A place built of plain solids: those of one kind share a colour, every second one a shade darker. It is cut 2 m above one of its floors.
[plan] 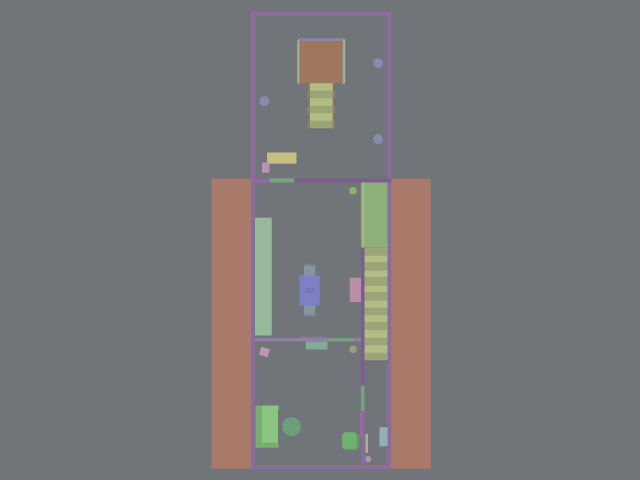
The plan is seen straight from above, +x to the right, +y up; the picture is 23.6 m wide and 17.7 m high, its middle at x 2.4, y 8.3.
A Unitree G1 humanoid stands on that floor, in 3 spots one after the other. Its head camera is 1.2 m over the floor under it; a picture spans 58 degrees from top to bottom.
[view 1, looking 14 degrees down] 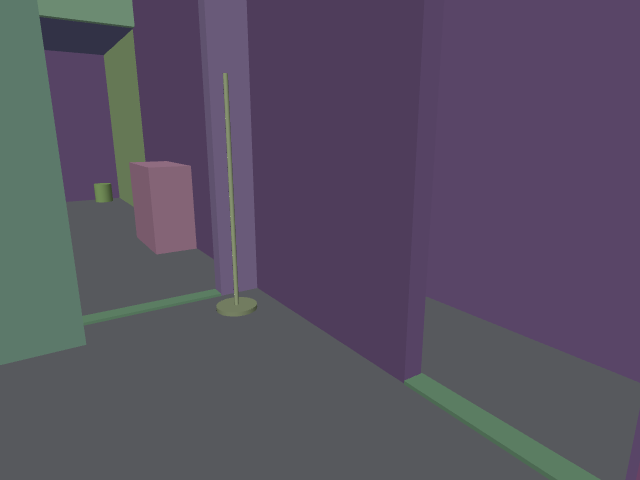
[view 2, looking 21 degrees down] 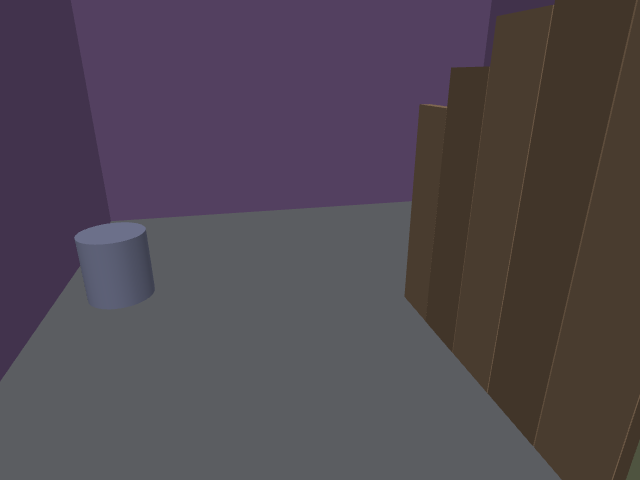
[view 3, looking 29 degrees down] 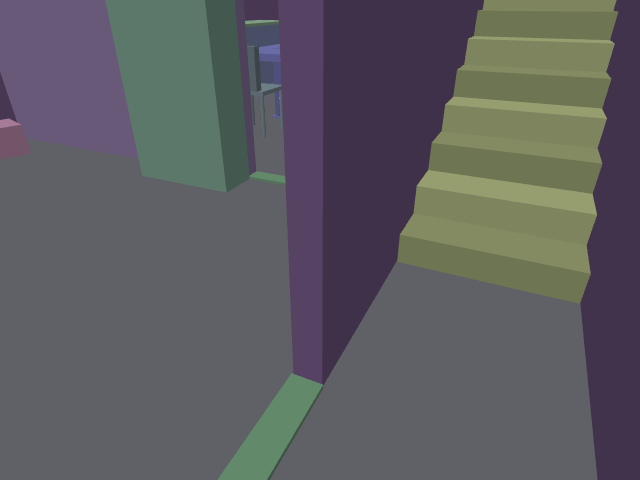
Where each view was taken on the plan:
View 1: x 2.52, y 1.60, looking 56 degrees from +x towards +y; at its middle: wall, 2.58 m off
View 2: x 3.92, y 14.47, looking -103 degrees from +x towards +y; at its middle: ground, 3.35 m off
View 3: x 4.49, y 1.95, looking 115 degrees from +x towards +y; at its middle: wall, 1.25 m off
